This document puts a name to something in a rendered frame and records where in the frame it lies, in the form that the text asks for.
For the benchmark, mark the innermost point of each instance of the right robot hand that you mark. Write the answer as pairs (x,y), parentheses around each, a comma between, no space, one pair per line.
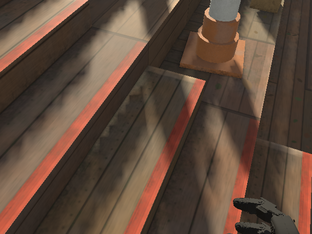
(265,210)

